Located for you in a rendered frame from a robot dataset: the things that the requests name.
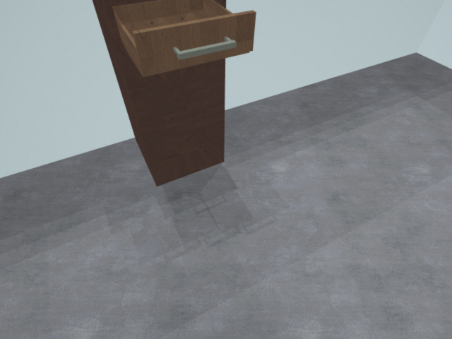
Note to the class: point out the cabinet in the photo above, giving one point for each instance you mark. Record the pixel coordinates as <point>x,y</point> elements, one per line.
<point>177,117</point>

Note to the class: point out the drawer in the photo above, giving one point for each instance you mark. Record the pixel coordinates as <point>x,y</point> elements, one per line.
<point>150,30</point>

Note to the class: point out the handle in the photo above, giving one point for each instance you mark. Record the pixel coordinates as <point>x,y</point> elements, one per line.
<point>228,44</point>

